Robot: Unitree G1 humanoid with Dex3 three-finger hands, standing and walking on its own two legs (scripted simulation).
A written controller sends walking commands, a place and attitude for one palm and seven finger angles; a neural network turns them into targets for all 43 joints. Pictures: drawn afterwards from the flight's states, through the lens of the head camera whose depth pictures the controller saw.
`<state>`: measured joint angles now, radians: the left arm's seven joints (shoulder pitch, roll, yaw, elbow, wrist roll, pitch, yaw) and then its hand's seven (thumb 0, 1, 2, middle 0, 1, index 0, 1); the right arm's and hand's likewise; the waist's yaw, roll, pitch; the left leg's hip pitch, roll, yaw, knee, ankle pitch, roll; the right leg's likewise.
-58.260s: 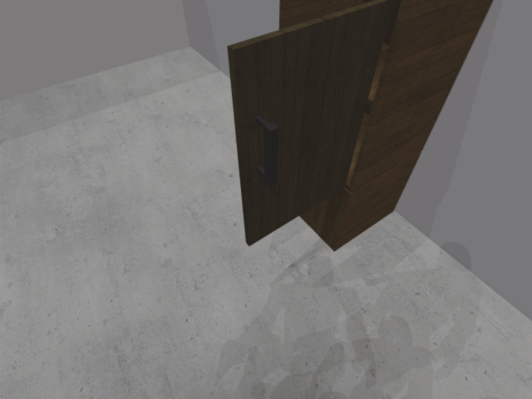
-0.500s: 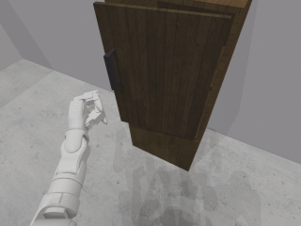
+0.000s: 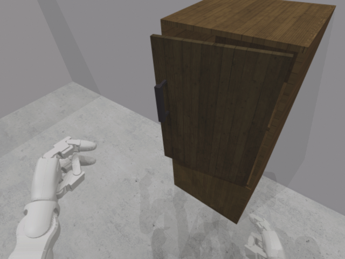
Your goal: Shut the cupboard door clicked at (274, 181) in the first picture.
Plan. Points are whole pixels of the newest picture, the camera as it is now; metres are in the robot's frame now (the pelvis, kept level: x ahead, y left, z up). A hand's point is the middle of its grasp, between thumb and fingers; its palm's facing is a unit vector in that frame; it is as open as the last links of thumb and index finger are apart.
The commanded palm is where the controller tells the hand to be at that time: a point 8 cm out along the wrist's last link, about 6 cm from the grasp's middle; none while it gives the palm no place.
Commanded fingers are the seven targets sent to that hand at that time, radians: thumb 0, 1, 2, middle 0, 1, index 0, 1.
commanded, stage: draw the hand back to the body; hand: left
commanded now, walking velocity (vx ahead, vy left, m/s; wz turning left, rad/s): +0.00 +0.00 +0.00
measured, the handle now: (163, 101) +0.64 +0.12 +0.02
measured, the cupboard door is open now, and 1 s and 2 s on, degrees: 10 10 10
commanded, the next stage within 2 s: step back with the hand held close in 0.60 s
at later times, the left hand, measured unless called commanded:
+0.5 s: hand (39, 191) +0.19 +0.27 +0.15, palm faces +0.46 -0.79 -0.40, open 7.3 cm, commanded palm +0.14 +0.30 +0.17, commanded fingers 0.00 0.90 0.90 -0.20 -0.30 -0.20 -0.30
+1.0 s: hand (33, 189) +0.19 +0.28 +0.15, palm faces +0.38 -0.78 -0.49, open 7.4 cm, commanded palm +0.13 +0.32 +0.17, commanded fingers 0.00 0.90 0.90 -0.20 -0.30 -0.20 -0.30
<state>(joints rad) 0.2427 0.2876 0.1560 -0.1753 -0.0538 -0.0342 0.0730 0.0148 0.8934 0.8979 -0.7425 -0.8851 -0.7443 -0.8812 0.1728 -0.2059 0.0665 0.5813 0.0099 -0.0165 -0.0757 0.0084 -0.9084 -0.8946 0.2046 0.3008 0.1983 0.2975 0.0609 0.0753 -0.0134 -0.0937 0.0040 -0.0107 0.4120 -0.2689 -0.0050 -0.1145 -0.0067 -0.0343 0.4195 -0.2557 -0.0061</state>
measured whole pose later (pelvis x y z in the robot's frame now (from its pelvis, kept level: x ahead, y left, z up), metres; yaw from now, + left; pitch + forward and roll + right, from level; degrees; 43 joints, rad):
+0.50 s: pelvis +0.00 +0.00 +0.00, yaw +0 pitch -4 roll +0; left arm 0.44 0.32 0.33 -0.33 -0.05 -0.07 0.11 0.01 0.89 0.90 -0.23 -0.32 -0.23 -0.32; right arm 0.21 -0.24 0.02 0.65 0.01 -0.11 -0.09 0.01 -0.91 -0.89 0.20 0.30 0.20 0.30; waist 0.07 0.07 -0.01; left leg -0.09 0.00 -0.01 0.42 -0.27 0.00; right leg -0.11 -0.01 -0.03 0.43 -0.25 0.00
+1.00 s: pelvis -0.02 +0.02 +0.00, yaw -1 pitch +1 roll -1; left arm 0.53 0.39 0.38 -0.40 -0.05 -0.15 0.12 0.01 0.89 0.90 -0.21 -0.30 -0.21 -0.30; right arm 0.19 -0.25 -0.01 0.60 0.02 -0.01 -0.09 0.01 -0.91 -0.89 0.20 0.30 0.20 0.30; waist 0.01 0.06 -0.02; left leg -0.24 -0.01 0.01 0.50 -0.28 0.02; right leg -0.25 -0.02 -0.01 0.47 -0.24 0.02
